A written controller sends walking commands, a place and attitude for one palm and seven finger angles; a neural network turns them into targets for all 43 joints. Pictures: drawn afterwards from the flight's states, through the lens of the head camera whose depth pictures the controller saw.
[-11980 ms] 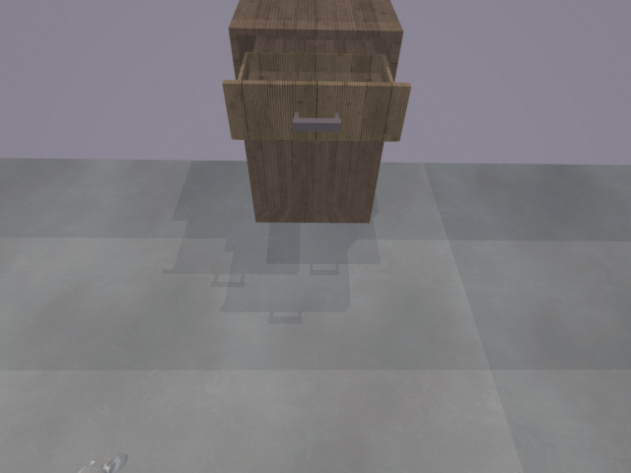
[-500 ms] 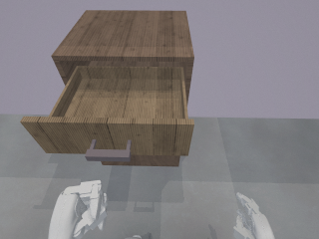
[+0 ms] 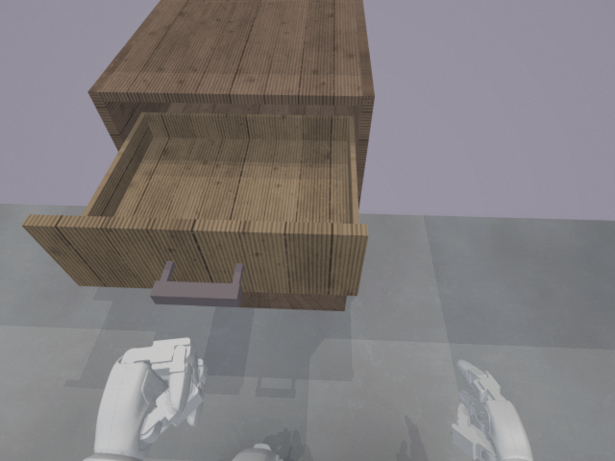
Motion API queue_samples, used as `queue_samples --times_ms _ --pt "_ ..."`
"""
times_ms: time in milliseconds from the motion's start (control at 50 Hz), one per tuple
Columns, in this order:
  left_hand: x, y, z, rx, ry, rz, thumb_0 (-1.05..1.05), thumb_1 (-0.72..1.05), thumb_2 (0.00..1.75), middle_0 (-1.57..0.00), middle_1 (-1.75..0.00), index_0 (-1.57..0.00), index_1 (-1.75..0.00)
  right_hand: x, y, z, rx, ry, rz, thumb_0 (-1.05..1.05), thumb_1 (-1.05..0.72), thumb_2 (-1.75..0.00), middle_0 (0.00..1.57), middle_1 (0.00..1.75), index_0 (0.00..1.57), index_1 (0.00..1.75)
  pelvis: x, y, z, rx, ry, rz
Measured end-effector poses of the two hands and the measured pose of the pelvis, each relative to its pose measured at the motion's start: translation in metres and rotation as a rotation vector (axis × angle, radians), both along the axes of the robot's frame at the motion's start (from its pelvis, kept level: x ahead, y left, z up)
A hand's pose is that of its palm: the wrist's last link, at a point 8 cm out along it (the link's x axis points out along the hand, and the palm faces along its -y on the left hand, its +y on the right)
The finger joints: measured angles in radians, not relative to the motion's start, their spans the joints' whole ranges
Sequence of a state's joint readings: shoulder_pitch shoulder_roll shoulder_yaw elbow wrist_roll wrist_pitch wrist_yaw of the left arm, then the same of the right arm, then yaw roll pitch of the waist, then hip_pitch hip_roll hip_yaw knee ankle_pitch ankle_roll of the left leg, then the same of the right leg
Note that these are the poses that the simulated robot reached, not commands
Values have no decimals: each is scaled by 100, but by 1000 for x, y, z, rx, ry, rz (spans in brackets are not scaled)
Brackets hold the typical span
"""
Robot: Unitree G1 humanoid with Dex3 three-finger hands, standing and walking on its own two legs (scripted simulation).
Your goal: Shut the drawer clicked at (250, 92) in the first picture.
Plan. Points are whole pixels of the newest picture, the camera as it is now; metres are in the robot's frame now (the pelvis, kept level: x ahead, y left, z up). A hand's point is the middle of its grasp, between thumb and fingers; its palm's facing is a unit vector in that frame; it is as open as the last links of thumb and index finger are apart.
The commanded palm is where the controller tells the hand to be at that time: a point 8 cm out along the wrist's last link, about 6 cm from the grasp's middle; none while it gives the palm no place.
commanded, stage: bring the fist close to the handle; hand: left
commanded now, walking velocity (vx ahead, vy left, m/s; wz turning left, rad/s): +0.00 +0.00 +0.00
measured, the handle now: (200, 281) +0.36 +0.18 +0.01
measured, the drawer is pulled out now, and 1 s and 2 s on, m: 0.30 0.30 0.27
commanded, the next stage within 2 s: push the drawer shut in 1.06 s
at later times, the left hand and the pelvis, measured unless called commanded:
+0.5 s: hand (206, 366) +0.23 +0.14 +0.02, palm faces -0.02 -1.00 -0.03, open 3.3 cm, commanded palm +0.21 +0.19 +0.03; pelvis -0.01 +0.01 -0.03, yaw -1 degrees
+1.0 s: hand (220, 364) +0.24 +0.13 +0.01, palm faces -0.05 -1.00 +0.00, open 3.3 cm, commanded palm +0.23 +0.18 +0.01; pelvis -0.01 +0.03 -0.03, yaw -2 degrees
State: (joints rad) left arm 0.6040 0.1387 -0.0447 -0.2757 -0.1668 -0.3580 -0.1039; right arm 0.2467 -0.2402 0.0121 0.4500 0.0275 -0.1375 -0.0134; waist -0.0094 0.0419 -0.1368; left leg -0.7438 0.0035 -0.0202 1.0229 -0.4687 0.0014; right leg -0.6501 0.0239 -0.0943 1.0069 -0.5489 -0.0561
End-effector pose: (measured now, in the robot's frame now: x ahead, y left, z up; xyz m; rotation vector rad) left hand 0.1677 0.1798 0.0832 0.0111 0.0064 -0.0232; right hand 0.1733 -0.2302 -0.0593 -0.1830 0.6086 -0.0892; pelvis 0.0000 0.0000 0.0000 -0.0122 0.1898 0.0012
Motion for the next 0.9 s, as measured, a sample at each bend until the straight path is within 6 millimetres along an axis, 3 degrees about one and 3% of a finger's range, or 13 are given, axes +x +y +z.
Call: queue_samples --times_ms 100,220,420,580,740,900 --pt "2 -2 -18 15 69 -22 2 90 90 -140 -160 -140 -160 -9 -2 -6 1 38 -30 1 -91 -90 20 30 20 30 0 0 -2 6 10 -11" --pt "7 7 -21 18 4 34 2 90 90 -140 -160 -140 -160 -16 -1 -16 -9 56 -24 1 -91 -90 20 29 20 30 -6 3 -10 -1 31 -11" --pt "34 2 -54 21 32 -38 2 90 90 -140 -160 -140 -160 -28 5 -38 -20 113 -24 1 -91 -90 20 30 20 30 -15 8 -25 -7 74 -19" --pt "54 20 -57 8 -12 25 2 90 90 -140 -160 -140 -160 -35 9 -44 -31 152 -27 1 -91 -90 20 30 20 30 -14 14 -27 -16 94 -20" --pt "63 9 -86 -10 58 -46 2 90 90 -140 -160 -140 -160 -34 12 -51 -52 180 -29 1 -91 -90 20 30 20 30 -15 22 -35 -23 120 -22" --pt "61 16 -58 -6 -43 22 2 90 90 -140 -160 -140 -160 -29 25 -51 -21 181 -16 1 -91 -90 20 29 20 30 -12 29 -32 -25 117 -24"
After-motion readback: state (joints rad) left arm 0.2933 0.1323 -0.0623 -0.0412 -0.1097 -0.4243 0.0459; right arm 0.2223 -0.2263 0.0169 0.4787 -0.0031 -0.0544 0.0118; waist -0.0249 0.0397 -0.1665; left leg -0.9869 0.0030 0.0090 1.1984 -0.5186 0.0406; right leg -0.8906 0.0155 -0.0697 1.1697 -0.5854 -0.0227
